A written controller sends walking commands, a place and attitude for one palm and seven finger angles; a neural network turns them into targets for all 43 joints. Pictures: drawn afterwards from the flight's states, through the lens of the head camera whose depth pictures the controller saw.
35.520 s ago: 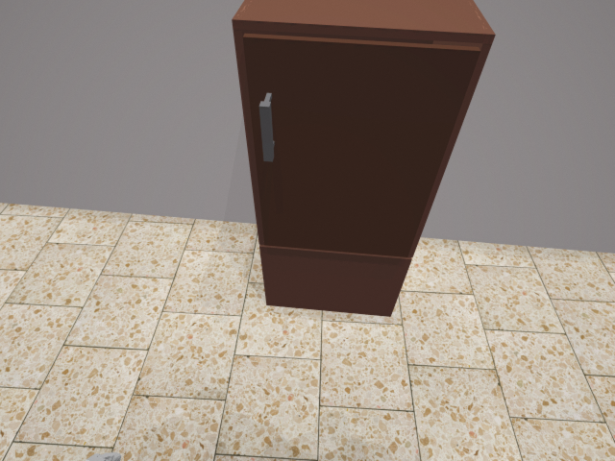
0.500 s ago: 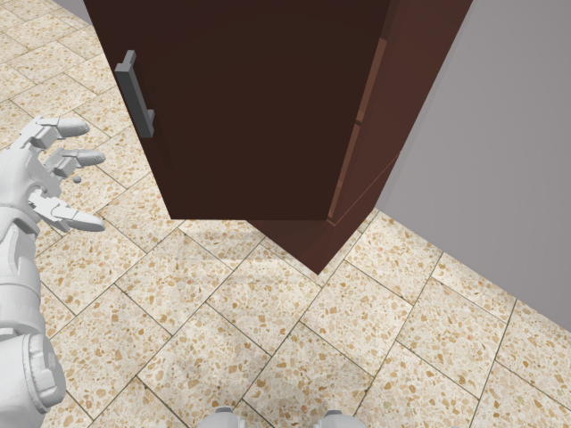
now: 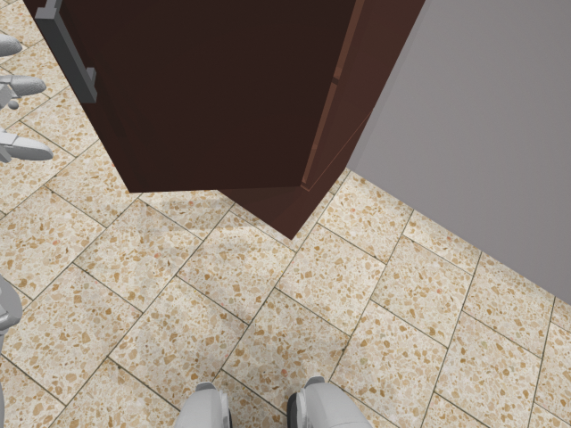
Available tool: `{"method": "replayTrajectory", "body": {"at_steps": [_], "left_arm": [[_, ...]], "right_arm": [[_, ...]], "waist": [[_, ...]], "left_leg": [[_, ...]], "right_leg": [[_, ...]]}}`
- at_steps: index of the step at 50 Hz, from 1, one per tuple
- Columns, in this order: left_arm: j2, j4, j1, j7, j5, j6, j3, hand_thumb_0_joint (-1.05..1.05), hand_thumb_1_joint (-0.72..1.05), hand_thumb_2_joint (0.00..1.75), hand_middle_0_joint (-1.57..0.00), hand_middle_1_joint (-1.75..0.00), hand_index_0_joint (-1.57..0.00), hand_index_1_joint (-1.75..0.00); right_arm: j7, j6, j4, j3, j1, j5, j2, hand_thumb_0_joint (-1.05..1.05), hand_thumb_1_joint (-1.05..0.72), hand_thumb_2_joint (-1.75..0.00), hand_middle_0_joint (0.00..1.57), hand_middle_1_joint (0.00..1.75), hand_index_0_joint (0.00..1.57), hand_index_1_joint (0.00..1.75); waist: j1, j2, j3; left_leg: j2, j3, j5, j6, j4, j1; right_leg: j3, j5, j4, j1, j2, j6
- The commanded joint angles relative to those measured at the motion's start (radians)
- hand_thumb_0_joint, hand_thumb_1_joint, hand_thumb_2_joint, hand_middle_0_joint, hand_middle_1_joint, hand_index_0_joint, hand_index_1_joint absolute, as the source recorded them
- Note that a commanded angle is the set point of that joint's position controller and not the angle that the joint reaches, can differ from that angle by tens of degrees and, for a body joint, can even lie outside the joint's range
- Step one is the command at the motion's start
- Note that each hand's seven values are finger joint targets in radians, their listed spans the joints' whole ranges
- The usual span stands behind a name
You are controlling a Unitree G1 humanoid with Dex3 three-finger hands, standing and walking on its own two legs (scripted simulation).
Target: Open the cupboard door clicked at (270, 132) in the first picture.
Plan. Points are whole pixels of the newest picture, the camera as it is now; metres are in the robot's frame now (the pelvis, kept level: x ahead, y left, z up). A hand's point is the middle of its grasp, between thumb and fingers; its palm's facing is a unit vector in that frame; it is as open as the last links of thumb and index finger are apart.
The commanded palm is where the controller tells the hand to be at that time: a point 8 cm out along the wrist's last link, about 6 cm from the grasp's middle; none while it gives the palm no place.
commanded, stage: move the hooked fingers beside the handle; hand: left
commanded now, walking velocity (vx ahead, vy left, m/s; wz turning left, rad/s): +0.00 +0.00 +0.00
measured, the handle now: (72, 50) +0.61 +0.25 +0.10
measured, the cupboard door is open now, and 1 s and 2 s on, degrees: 41 41 41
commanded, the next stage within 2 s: slide the fingers in behind the handle in 1.12 s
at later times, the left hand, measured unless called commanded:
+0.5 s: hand (8, 71) +0.56 +0.31 +0.10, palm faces +0.03 -1.00 +0.00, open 14.0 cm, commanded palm +0.55 +0.35 +0.10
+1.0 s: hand (17, 72) +0.57 +0.31 +0.10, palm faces +0.03 -1.00 +0.01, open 14.0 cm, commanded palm +0.55 +0.34 +0.09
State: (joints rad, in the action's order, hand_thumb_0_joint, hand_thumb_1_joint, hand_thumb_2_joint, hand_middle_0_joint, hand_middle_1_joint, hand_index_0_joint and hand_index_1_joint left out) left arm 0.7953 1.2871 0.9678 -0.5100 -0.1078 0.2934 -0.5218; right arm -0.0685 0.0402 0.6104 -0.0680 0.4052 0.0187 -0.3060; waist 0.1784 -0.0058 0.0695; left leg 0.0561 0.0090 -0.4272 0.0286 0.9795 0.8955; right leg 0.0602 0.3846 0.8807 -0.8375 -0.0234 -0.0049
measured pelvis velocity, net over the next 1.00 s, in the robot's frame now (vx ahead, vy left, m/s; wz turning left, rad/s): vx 0.02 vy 0.02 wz -0.02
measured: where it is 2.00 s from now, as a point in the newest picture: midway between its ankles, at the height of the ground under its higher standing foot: outside the picture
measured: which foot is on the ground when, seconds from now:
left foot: down 0.00-1.00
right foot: down 0.00-1.00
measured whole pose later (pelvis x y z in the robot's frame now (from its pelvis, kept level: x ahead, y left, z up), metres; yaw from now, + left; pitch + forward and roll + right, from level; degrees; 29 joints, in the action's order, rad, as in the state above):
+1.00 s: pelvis +0.02 +0.02 -0.01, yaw -1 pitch +26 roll -7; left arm 0.90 1.29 1.10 -0.48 -0.04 0.24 -0.54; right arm -0.03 0.12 0.57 -0.09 0.44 -0.01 -0.28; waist 0.25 -0.03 0.08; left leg 0.07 -0.01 -0.48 0.05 1.03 1.01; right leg 0.08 0.39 0.86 -0.92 -0.04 -0.03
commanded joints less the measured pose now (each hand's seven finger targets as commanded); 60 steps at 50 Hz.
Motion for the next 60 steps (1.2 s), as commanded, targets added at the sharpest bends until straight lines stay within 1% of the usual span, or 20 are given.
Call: {"method": "replayTrajectory", "body": {"at_steps": [1, 2, 4, 13, 16, 19, 22, 25, 35, 37, 39, 42, 43, 45, 46, 48, 51, 53, 56, 60], "left_arm": [[0.405, -0.199, 0.448, 0.005, 0.004, 0.061, -0.059, 0.0, -0.5, 0.3, -0.3, -1.2, -0.3, -1.2], [0.427, -0.191, 0.448, 0.007, 0.01, 0.06, -0.072, 0.0, -0.5, 0.3, -0.3, -1.2, -0.3, -1.2], [0.39, -0.18, 0.466, -0.003, 0.004, 0.057, -0.044, 0.0, -0.5, 0.3, -0.3, -1.2, -0.3, -1.2], [0.478, -0.086, 0.559, -0.012, 0.046, 0.01, -0.036, 0.0, -0.5, 0.3, -0.3, -1.2, -0.3, -1.2], [0.542, -0.095, 0.593, -0.014, 0.06, 0.013, -0.059, 0.0, -0.5, 0.3, -0.3, -1.2, -0.3, -1.2], [0.538, -0.102, 0.544, -0.026, 0.059, 0.009, -0.07, 0.0, -0.5, 0.3, -0.3, -1.2, -0.3, -1.2], [0.558, -0.108, 0.536, -0.04, 0.056, -0.008, -0.083, 0.0, -0.5, 0.3, -0.3, -1.2, -0.3, -1.2], [0.568, -0.163, 0.556, -0.04, 0.059, -0.003, -0.096, 0.0, -0.5, 0.3, -0.3, -1.2, -0.3, -1.2], [0.44, -0.229, 0.574, -0.029, 0.042, -0.005, -0.041, 0.0, -0.5, 0.3, -0.3, -1.2, -0.3, -1.2], [0.4, -0.197, 0.546, -0.021, 0.037, -0.018, -0.024, 0.0, -0.5, 0.3, -0.3, -1.2, -0.3, -1.2], [0.423, -0.201, 0.544, -0.011, 0.036, -0.015, -0.046, 0.0, -0.5, 0.3, -0.3, -1.2, -0.3, -1.2], [0.392, -0.195, 0.553, 0.011, 0.046, -0.011, -0.015, 0.0, -0.5, 0.3, -0.3, -1.2, -0.3, -1.2], [0.395, -0.204, 0.565, 0.017, 0.044, -0.007, -0.019, 0.0, -0.5, 0.3, -0.3, -1.2, -0.3, -1.2], [0.446, -0.254, 0.565, 0.027, 0.044, 0.013, -0.064, 0.0, -0.5, 0.3, -0.3, -1.2, -0.3, -1.2], [0.418, -0.243, 0.541, 0.027, 0.043, 0.014, -0.049, 0.0, -0.5, 0.3, -0.3, -1.2, -0.3, -1.2], [0.418, -0.199, 0.517, 0.029, 0.042, 0.008, -0.053, 0.0, -0.5, 0.3, -0.3, -1.2, -0.3, -1.2], [0.429, -0.199, 0.507, 0.03, 0.047, 0.012, -0.054, 0.0, -0.5, 0.3, -0.3, -1.2, -0.3, -1.2], [0.447, -0.164, 0.494, 0.029, 0.049, 0.007, -0.059, 0.0, -0.5, 0.3, -0.3, -1.2, -0.3, -1.2], [0.473, -0.198, 0.526, 0.021, 0.045, 0.025, -0.069, 0.0, -0.5, 0.3, -0.3, -1.2, -0.3, -1.2], [0.453, -0.169, 0.55, 0.009, 0.04, 0.027, -0.047, 0.0, -0.5, 0.3, -0.3, -1.2, -0.3, -1.2]], "right_arm": [[-0.015, 0.0, -0.053, 0.067, 0.18, -0.011, -0.197, 0.0, -0.9, -0.9, 0.2, 0.3, 0.2, 0.3], [-0.015, 0.005, -0.053, 0.068, 0.189, -0.013, -0.2, 0.0, -0.9, -0.9, 0.2, 0.3, 0.2, 0.3], [-0.013, 0.012, -0.055, 0.065, 0.198, -0.013, -0.197, 0.0, -0.9, -0.9, 0.2, 0.3, 0.2, 0.3], [-0.019, 0.038, -0.05, 0.04, 0.233, -0.016, -0.207, 0.0, -0.9, -0.9, 0.2, 0.3, 0.2, 0.3], [-0.023, 0.044, -0.051, 0.032, 0.244, -0.021, -0.211, 0.0, -0.9, -0.9, 0.2, 0.3, 0.2, 0.3], [-0.016, 0.05, -0.058, 0.035, 0.26, -0.024, -0.209, 0.0, -0.9, -0.9, 0.2, 0.3, 0.2, 0.3], [-0.01, 0.061, -0.059, 0.036, 0.263, -0.025, -0.211, 0.0, -0.9, -0.9, 0.2, 0.3, 0.2, 0.3], [-0.003, 0.067, -0.057, 0.041, 0.273, -0.027, -0.212, 0.0, -0.9, -0.9, 0.2, 0.3, 0.2, 0.3], [0.017, 0.081, -0.03, 0.056, 0.291, -0.038, -0.205, 0.0, -0.9, -0.9, 0.2, 0.3, 0.2, 0.3], [0.018, 0.082, -0.027, 0.057, 0.292, -0.039, -0.202, 0.0, -0.9, -0.9, 0.2, 0.3, 0.2, 0.3], [0.017, 0.082, -0.032, 0.056, 0.292, -0.04, -0.204, 0.0, -0.9, -0.9, 0.2, 0.3, 0.2, 0.3], [0.021, 0.082, -0.033, 0.054, 0.283, -0.041, -0.2, 0.0, -0.9, -0.9, 0.2, 0.3, 0.2, 0.3], [0.02, 0.081, -0.033, 0.056, 0.282, -0.04, -0.2, 0.0, -0.9, -0.9, 0.2, 0.3, 0.2, 0.3], [0.022, 0.08, -0.04, 0.057, 0.284, -0.045, -0.203, 0.0, -0.9, -0.9, 0.2, 0.3, 0.2, 0.3], [0.025, 0.08, -0.041, 0.059, 0.281, -0.042, -0.197, 0.0, -0.9, -0.9, 0.2, 0.3, 0.2, 0.3], [0.027, 0.079, -0.045, 0.058, 0.272, -0.039, -0.199, 0.0, -0.9, -0.9, 0.2, 0.3, 0.2, 0.3], [0.026, 0.08, -0.05, 0.055, 0.265, -0.035, -0.198, 0.0, -0.9, -0.9, 0.2, 0.3, 0.2, 0.3], [0.021, 0.078, -0.055, 0.052, 0.256, -0.032, -0.201, 0.0, -0.9, -0.9, 0.2, 0.3, 0.2, 0.3], [0.016, 0.073, -0.055, 0.051, 0.255, -0.029, -0.201, 0.0, -0.9, -0.9, 0.2, 0.3, 0.2, 0.3], [0.013, 0.072, -0.046, 0.047, 0.252, -0.025, -0.201, 0.0, -0.9, -0.9, 0.2, 0.3, 0.2, 0.3]], "waist": [[-0.004, -0.22, 0.47], [0.0, -0.196, 0.474], [0.014, -0.225, 0.478], [0.063, -0.212, 0.447], [0.067, -0.249, 0.494], [0.051, -0.292, 0.539], [0.054, -0.261, 0.527], [0.047, -0.33, 0.566], [0.06, -0.398, 0.575], [0.068, -0.361, 0.532], [0.06, -0.353, 0.526], [0.068, -0.345, 0.495], [0.075, -0.325, 0.502], [0.049, -0.375, 0.566], [0.048, -0.363, 0.569], [0.057, -0.298, 0.515], [0.046, -0.32, 0.514], [0.056, -0.258, 0.474], [0.05, -0.288, 0.52], [0.068, -0.283, 0.489]], "left_leg": [[-0.016, -0.059, 0.372, 0.001, -0.091, -0.356], [-0.013, -0.067, 0.388, 0.001, -0.089, -0.356], [-0.013, -0.066, 0.411, 0.001, -0.08, -0.373], [-0.002, -0.069, 0.403, 0.013, -0.041, -0.301], [0.0, -0.073, 0.44, 0.012, -0.022, -0.306], [0.002, -0.082, 0.522, 0.002, -0.016, -0.366], [0.007, -0.079, 0.525, 0.004, -0.008, -0.339], [0.013, -0.096, 0.598, -0.01, -0.005, -0.421], [0.03, -0.143, 0.763, -0.048, -0.011, -0.586], [0.03, -0.143, 0.743, -0.045, -0.016, -0.569], [0.026, -0.141, 0.734, -0.041, -0.019, -0.546], [0.025, -0.138, 0.683, -0.042, -0.028, -0.53], [0.024, -0.132, 0.667, -0.035, -0.026, -0.521], [0.023, -0.138, 0.728, -0.048, -0.026, -0.558], [0.022, -0.133, 0.737, -0.047, -0.024, -0.562], [0.017, -0.118, 0.659, -0.029, -0.027, -0.488], [0.012, -0.111, 0.631, -0.027, -0.032, -0.48], [0.008, -0.097, 0.545, -0.011, -0.035, -0.407], [0.003, -0.093, 0.542, -0.008, -0.028, -0.411], [0.007, -0.097, 0.523, -0.006, -0.023, -0.408]], "right_leg": [[-0.034, -0.251, -0.077, 0.126, -0.034, 0.022], [-0.028, -0.258, -0.073, 0.125, -0.036, 0.02], [-0.026, -0.267, -0.072, 0.098, -0.041, 0.022], [-0.022, -0.258, -0.07, 0.057, -0.045, 0.011], [-0.018, -0.279, -0.052, 0.054, -0.048, 0.012], [-0.006, -0.311, -0.038, 0.034, -0.053, 0.019], [-0.003, -0.328, -0.037, 0.044, -0.056, 0.012], [0.009, -0.319, -0.031, -0.006, -0.059, 0.017], [0.033, -0.29, -0.049, -0.105, -0.067, 0.022], [0.036, -0.28, -0.06, -0.113, -0.067, 0.021], [0.034, -0.292, -0.057, -0.09, -0.067, 0.025], [0.035, -0.27, -0.063, -0.096, -0.066, 0.023], [0.031, -0.28, -0.063, -0.08, -0.066, 0.021], [0.029, -0.301, -0.053, -0.056, -0.066, 0.026], [0.029, -0.314, -0.053, -0.045, -0.067, 0.026], [0.025, -0.319, -0.06, -0.017, -0.067, 0.021], [0.023, -0.307, -0.059, -0.013, -0.067, 0.023], [0.017, -0.302, -0.062, 0.014, -0.066, 0.019], [0.008, -0.317, -0.054, 0.036, -0.064, 0.021], [0.01, -0.295, -0.056, -0.001, -0.065, 0.018]]}}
